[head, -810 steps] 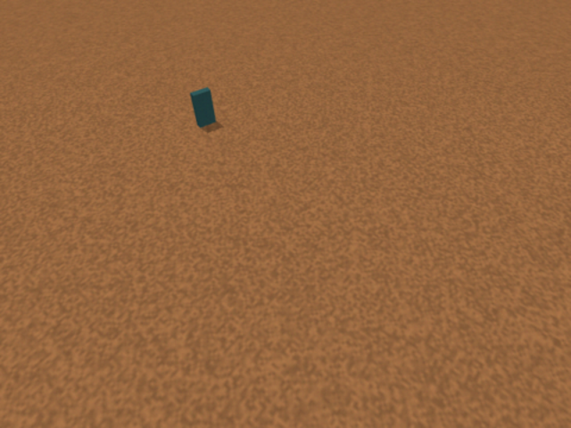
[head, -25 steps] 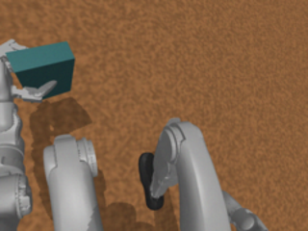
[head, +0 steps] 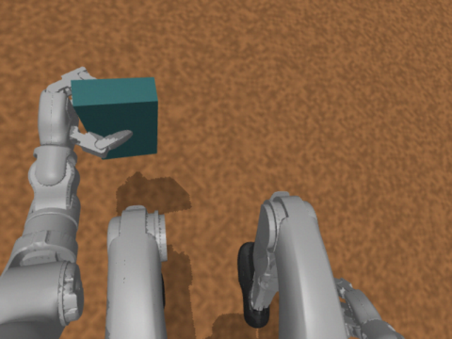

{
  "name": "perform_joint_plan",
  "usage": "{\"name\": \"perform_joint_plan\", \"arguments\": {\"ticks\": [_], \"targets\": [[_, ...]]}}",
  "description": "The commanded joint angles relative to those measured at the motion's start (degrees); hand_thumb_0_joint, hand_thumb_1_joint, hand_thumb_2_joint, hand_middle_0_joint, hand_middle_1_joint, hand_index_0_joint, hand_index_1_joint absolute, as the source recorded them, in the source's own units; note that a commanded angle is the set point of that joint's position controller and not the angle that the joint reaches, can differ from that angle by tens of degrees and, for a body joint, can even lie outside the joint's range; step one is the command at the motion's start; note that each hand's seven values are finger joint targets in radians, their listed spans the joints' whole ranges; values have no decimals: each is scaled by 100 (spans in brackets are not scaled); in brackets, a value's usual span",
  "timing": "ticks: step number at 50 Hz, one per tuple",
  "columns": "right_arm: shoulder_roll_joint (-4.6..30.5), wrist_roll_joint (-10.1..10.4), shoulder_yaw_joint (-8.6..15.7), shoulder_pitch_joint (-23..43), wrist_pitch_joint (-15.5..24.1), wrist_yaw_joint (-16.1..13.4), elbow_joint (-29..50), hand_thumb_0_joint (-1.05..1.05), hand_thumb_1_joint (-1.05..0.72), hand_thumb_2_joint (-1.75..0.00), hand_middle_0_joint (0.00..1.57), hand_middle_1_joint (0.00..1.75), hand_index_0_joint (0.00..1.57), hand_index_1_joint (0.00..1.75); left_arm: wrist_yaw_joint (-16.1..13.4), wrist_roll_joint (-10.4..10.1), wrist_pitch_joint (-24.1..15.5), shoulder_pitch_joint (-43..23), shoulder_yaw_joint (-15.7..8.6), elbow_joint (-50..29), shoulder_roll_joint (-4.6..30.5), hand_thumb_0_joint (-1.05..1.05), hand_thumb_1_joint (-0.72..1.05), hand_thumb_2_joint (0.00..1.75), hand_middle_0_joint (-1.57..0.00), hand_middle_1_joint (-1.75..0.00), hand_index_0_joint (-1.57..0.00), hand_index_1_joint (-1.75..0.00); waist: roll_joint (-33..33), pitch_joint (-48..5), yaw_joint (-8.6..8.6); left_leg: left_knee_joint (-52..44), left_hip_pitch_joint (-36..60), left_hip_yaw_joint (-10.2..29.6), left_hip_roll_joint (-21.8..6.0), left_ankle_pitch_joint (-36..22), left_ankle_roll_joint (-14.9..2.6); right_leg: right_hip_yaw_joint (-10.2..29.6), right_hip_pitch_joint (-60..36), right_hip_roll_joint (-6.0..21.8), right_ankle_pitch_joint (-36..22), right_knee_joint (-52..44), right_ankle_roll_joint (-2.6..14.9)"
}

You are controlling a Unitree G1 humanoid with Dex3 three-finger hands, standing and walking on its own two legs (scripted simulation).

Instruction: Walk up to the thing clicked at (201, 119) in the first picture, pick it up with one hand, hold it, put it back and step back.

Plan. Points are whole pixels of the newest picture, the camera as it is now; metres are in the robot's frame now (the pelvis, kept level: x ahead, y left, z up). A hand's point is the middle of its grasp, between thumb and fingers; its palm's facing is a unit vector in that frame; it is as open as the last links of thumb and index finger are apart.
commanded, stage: settle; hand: left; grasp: from the side
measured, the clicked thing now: (123, 125) +0.46 +0.17 -0.07
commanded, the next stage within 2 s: lift in 0.74 s
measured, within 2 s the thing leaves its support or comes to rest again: neither
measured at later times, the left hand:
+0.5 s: hand (97, 106) +0.46 +0.19 -0.01, palm faces +0.05 -1.00 -0.04, open 8.7 cm
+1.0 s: hand (90, 103) +0.46 +0.20 +0.01, palm faces +0.04 -1.00 -0.05, open 8.8 cm
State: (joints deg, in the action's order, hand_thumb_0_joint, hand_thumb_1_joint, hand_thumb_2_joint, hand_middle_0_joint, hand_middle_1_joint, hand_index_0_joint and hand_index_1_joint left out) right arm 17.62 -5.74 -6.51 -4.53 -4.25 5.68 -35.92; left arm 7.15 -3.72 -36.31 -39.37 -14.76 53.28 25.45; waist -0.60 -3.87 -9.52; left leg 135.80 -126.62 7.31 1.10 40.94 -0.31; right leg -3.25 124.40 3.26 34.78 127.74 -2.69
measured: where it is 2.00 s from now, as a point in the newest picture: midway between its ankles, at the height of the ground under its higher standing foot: (204, 312)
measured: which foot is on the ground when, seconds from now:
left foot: down 0.00-1.00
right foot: down 0.00-1.00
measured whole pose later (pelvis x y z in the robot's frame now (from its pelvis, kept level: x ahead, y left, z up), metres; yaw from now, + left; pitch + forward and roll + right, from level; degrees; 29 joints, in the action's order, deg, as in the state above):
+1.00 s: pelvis +0.00 -0.01 +0.04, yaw +3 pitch +33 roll -4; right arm 16.2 -3.5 -2.4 -7.3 -1.6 3.4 -37.0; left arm 11.5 -4.6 -33.9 -40.4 -17.8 54.6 21.5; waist 0.5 -7.4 -7.8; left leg 127.9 -120.9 4.0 1.0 39.9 0.1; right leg -0.5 120.8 3.7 34.8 122.9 -2.0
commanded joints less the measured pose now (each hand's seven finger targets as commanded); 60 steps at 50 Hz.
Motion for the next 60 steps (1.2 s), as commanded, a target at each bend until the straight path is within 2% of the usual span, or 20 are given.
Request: {"name": "perform_joint_plan", "arguments": {"ticks": [1, 6, 8, 14, 16, 19, 20, 27, 30, 31, 32, 37, 41, 44, 45, 52, 54, 55, 59, 60], "targets": [[1308, 72, 556, -799, 39, -120, 200, 0, -92, -90, 20, 30, 20, 30, 32, -138, -349, -1779, -186, -1300, 781, 0, 15, 126, -140, -149, -140, -151, 1338, -3991, -53, -1982, 2606, -313, 38, -885, -35, -375, -2205, -239, -859, -1046, 493], [1237, 118, 642, -807, 81, -178, 223, 0, -92, -90, 20, 30, 20, 30, 118, -231, -266, -1953, -238, -1385, 678, 0, 10, 128, -142, -151, -141, -153, 952, -4013, -96, -1930, 2411, -422, 55, -867, -107, -268, -2435, -226, -845, -1240, 462], [1192, 123, 665, -856, 95, -186, 215, 0, -92, -90, 20, 30, 20, 30, 125, -263, -250, -1846, -407, -1333, 734, 0, 8, 130, -143, -153, -143, -155, 845, -4075, -13, -1955, 2323, -487, 66, -835, -124, -221, -2679, -223, -797, -1323, 442], [1127, 131, 712, -898, 152, -215, 192, 0, -92, -90, 20, 30, 20, 30, 232, -248, -252, -1864, -334, -1307, 567, 0, 11, 131, -145, -154, -145, -156, 748, -4215, 4, -1990, 2349, -543, 77, -1008, -132, -151, -2830, -195, -943, -1372, 439], [1161, 141, 756, -800, 176, -235, 311, 0, -92, -90, 20, 30, 20, 30, 227, -266, -239, -1861, -486, -1226, 691, 0, 9, 131, -145, -154, -144, -156, 752, -4209, 60, -2033, 2371, -551, 73, -907, -135, -126, -2793, -201, -827, -1414, 443], [1128, 141, 758, -831, 208, -233, 271, 0, -91, -90, 20, 30, 20, 30, 245, -245, -273, -2078, -346, -1368, 558, 0, 11, 131, -144, -153, -144, -155, 873, -4158, 15, -2134, 2479, -529, 76, -826, -110, -146, -2659, -189, -733, -1416, 469], [1141, 156, 763, -822, 217, -244, 291, 0, -91, -90, 20, 30, 20, 30, 225, -259, -272, -1992, -534, -1255, 693, 0, 10, 132, -143, -153, -143, -155, 821, -4145, 92, -2156, 2522, -535, 77, -774, -124, -134, -2637, -197, -669, -1457, 466], [1067, 159, 754, -848, 269, -249, 254, 0, -92, -90, 20, 30, 20, 30, 303, -228, -300, -2169, -346, -1361, 537, 0, 6, 131, -144, -152, -143, -155, 990, -4288, 58, -2287, 2834, -531, 70, -943, -87, -141, -2608, -173, -782, -1442, 490], [1145, 179, 832, -869, 276, -273, 243, 0, -91, -90, 20, 30, 20, 30, 261, -206, -224, -1894, -535, -939, 652, 0, 7, 131, -142, -151, -141, -153, 924, -4156, 81, -2334, 2854, -509, 67, -874, -84, -132, -2443, -179, -694, -1472, 495], [1090, 164, 806, -806, 292, -270, 257, 0, -91, -90, 20, 30, 20, 30, 285, -213, -249, -2178, -271, -1156, 406, 0, 10, 132, -143, -152, -142, -154, 967, -4061, 19, -2342, 2786, -513, 74, -772, -90, -130, -2410, -165, -640, -1492, 496], [1101, 171, 819, -868, 297, -274, 226, 0, -91, -90, 20, 30, 20, 30, 253, -201, -235, -2049, -432, -1037, 541, 0, 9, 133, -143, -152, -142, -155, 903, -4071, 49, -2334, 2774, -534, 81, -748, -104, -114, -2486, -168, -616, -1542, 490], [1078, 183, 799, -924, 300, -267, 255, 0, -91, -90, 20, 30, 20, 30, 294, -179, -221, -1940, -487, -971, 570, 0, 9, 134, -142, -153, -142, -155, 865, -4204, 87, -2376, 2889, -534, 88, -1020, -92, -126, -2627, -149, -812, -1516, 486], [1048, 183, 819, -989, 301, -274, 152, 0, -90, -90, 20, 30, 20, 30, 304, -204, -217, -2217, -412, -1014, 454, 0, 10, 135, -142, -152, -141, -155, 859, -4031, 34, -2450, 2758, -543, 97, -688, -114, -106, -2537, -151, -561, -1603, 481], [1076, 204, 828, -878, 345, -283, 242, 0, -94, -90, 20, 30, 20, 30, 308, -222, -233, -2172, -555, -976, 665, 0, 13, 129, -148, -159, -150, -159, 758, -3982, 106, -2527, 2738, -521, 95, -306, -126, -104, -2483, -171, -238, -1692, 473], [1055, 199, 830, -867, 348, -282, 260, 0, -94, -90, 20, 30, 20, 30, 361, -222, -241, -2130, -424, -1058, 525, 0, 14, 131, -150, -162, -153, -161, 777, -4049, 83, -2542, 2773, -535, 100, -347, -128, -101, -2570, -161, -282, -1717, 465], [1091, 320, 876, -930, 391, -358, 321, 0, -94, -90, 20, 30, 20, 30, 616, -381, -107, -2074, -402, -1554, 699, 0, 15, 134, -154, -165, -157, -164, 966, -4497, 154, -2735, 3203, -552, 98, -655, -113, -65, -2788, -138, -523, -1812, 489], [1061, 354, 876, -1007, 408, -378, 337, 0, -94, -90, 20, 30, 20, 30, 672, -439, -30, -2030, -443, -1718, 727, 0, 16, 134, -155, -166, -157, -164, 911, -4591, 191, -2772, 3213, -591, 104, -755, -121, -39, -3040, -136, -614, -1925, 485], [1108, 391, 909, -1038, 393, -399, 330, 0, -93, -90, 20, 30, 20, 30, 674, -442, 66, -1452, -650, -1326, 845, 0, 18, 134, -154, -165, -156, -163, 764, -4482, 258, -2866, 3236, -561, 99, -748, -124, -41, -3046, -129, -584, -1984, 480], [1041, 472, 908, -984, 417, -442, 459, 0, -92, -90, 20, 30, 20, 30, 752, -535, 226, -1415, -329, -1850, 502, 0, 23, 135, -152, -164, -155, -162, 922, -4436, 233, -3139, 3537, -473, 66, -718, -96, -39, -3048, -122, -593, -2150, 504], [1034, 491, 934, -996, 430, -455, 482, 0, -92, -90, 20, 30, 20, 30, 741, -577, 216, -1706, -381, -2379, 638, 0, 23, 134, -152, -163, -155, -162, 828, -4484, 257, -3170, 3463, -487, 72, -640, -122, -22, -3199, -125, -537, -2245, 492]]}}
